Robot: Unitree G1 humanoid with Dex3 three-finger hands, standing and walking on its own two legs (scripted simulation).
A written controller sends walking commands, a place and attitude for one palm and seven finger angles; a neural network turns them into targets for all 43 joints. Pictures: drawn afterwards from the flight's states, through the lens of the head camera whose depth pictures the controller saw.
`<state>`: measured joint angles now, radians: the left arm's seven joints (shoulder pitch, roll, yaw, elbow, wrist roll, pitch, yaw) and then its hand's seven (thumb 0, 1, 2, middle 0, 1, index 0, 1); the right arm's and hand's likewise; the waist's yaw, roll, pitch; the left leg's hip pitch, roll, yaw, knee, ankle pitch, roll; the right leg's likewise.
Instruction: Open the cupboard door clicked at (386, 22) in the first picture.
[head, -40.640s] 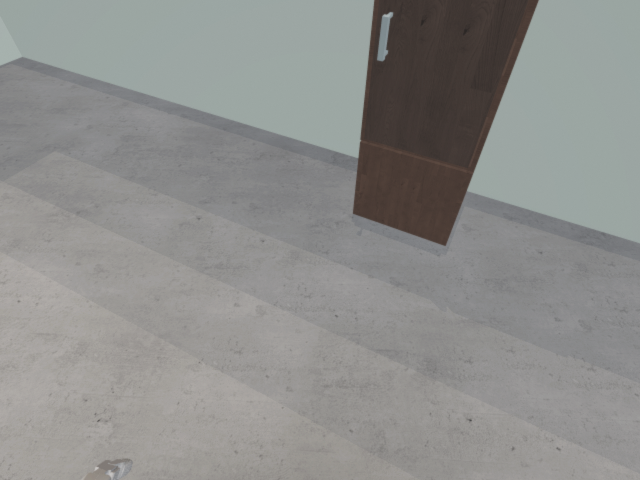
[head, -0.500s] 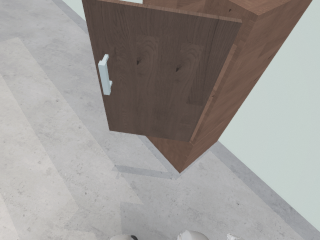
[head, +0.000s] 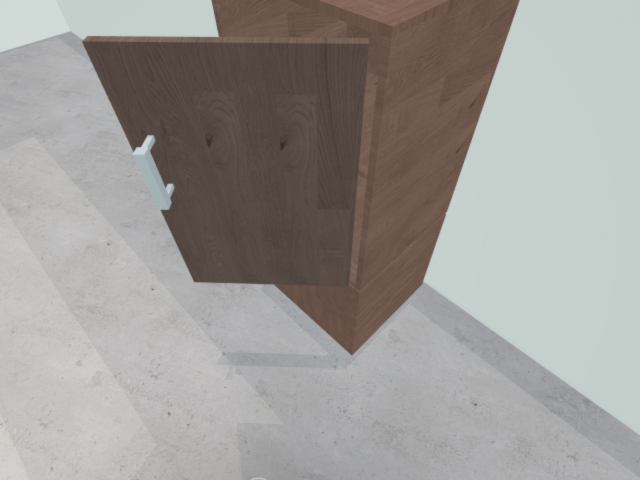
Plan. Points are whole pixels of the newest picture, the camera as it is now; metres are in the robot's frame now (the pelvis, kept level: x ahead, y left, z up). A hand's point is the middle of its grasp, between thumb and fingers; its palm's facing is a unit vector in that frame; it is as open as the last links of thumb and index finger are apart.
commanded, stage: come to a stop and stand still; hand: left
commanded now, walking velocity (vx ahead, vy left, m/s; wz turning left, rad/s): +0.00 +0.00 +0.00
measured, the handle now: (157, 173) +0.59 +0.30 +0.04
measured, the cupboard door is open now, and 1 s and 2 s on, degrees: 43 43 43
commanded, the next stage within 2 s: look again from close up in 0.38 s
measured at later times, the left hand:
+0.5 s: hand out of the picture +0.00 +0.14 -0.17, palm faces +0.03 -0.98 -0.18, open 7.4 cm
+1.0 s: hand out of the picture +0.03 +0.17 -0.18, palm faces -0.01 -0.97 -0.23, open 7.4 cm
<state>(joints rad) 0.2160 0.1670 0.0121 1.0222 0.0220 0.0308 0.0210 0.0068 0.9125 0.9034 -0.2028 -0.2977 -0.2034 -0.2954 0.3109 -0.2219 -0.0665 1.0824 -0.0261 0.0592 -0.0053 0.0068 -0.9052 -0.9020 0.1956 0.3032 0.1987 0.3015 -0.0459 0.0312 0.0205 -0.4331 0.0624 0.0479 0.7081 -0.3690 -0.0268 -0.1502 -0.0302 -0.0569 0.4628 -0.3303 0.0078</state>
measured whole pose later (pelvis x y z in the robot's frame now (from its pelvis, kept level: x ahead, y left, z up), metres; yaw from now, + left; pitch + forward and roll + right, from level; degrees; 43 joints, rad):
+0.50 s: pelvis +0.01 -0.03 +0.00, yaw +0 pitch +0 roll +0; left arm 0.28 0.14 0.00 1.14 0.01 -0.01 0.04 0.01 0.91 0.90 -0.20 -0.30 -0.20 -0.30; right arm 0.22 -0.17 -0.01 1.13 -0.02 0.00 -0.03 0.01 -0.91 -0.90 0.20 0.30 0.20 0.30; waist 0.00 0.00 0.03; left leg -0.21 0.05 0.05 0.44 -0.22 -0.03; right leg -0.07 0.01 -0.07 0.38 -0.31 -0.03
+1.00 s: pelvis +0.00 -0.01 +0.00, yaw -1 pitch -1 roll +1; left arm 0.27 0.19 -0.01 1.05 0.01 -0.01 0.04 0.01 0.91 0.90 -0.20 -0.30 -0.20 -0.30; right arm 0.27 -0.17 0.01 1.08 -0.02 -0.01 -0.02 0.01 -0.92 -0.90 0.20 0.30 0.20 0.30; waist 0.00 -0.01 0.03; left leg -0.24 0.03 0.06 0.52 -0.26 0.00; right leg -0.13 -0.02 -0.04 0.52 -0.37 -0.01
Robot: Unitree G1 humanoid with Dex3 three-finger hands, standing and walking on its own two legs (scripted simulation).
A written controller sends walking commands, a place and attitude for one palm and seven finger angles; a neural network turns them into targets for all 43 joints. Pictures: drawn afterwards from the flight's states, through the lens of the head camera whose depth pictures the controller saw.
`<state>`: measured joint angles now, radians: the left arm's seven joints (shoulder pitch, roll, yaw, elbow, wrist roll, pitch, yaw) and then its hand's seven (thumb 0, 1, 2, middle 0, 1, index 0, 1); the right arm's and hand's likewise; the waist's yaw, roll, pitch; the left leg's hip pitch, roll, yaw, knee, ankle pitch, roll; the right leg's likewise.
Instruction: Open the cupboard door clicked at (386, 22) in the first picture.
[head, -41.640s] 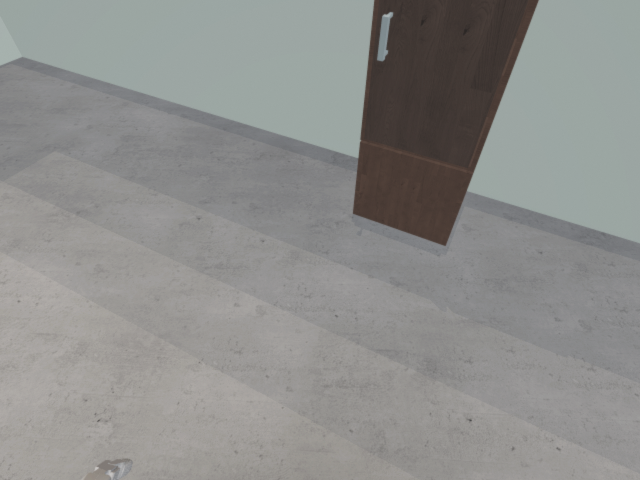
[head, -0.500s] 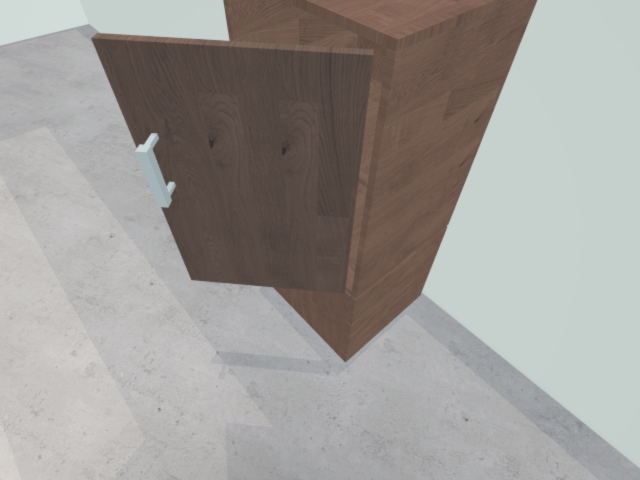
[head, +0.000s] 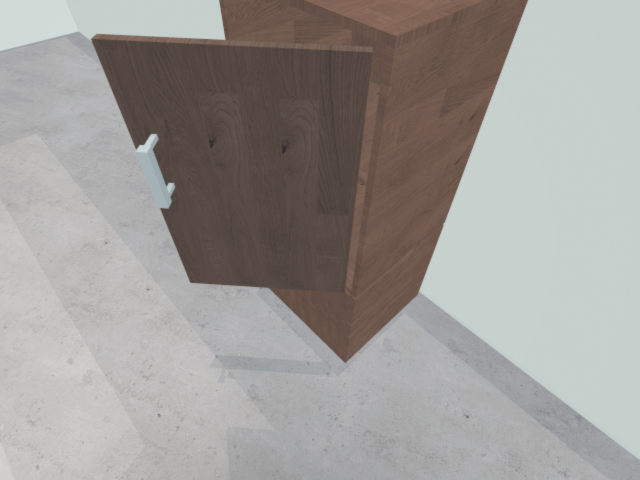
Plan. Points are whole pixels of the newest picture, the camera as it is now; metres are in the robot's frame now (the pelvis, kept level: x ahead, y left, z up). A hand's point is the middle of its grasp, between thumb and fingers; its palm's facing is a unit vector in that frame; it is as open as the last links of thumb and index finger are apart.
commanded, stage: shuffle to correct the standing spot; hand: left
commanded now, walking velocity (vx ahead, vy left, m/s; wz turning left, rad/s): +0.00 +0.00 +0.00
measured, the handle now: (158, 171) +0.58 +0.32 +0.04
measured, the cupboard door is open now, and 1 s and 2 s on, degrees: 43 43 43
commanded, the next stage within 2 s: come to a stop and stand still in 0.86 s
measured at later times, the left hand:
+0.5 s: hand out of the picture +0.00 +0.23 -0.19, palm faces +0.04 -0.97 -0.24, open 7.4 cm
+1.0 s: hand out of the picture +0.00 +0.32 -0.19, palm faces +0.09 -0.97 -0.24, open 7.4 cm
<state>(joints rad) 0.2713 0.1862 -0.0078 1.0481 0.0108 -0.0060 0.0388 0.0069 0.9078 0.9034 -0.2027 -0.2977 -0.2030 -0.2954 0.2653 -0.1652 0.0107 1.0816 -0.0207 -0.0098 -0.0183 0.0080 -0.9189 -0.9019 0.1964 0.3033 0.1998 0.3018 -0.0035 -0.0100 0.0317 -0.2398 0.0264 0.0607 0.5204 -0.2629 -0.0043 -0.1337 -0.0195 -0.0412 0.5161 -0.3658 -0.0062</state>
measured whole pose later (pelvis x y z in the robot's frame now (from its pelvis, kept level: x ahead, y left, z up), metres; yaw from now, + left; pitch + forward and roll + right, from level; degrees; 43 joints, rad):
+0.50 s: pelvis +0.01 +0.03 -0.01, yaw -1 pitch -1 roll +1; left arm 0.31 0.20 0.03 1.04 0.02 0.04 0.04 0.01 0.91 0.90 -0.20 -0.30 -0.20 -0.30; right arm 0.22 -0.18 -0.02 1.01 -0.02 0.00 -0.02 0.00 -0.90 -0.90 0.20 0.30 0.20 0.30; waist 0.04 -0.05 0.06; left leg -0.27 -0.02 0.11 0.60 -0.32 0.06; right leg -0.24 -0.07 -0.03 0.75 -0.53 0.00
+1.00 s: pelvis +0.01 +0.12 -0.01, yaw +1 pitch +1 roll +1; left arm 0.33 0.22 0.05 0.99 0.03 0.03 0.02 0.01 0.90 0.90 -0.21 -0.30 -0.21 -0.30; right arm 0.19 -0.21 -0.04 0.94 -0.02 0.01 0.02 0.01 -0.91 -0.90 0.20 0.30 0.20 0.30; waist 0.04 -0.06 0.04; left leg -0.33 0.04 0.10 0.58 -0.25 -0.02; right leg -0.28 -0.19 -0.08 0.69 -0.44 0.06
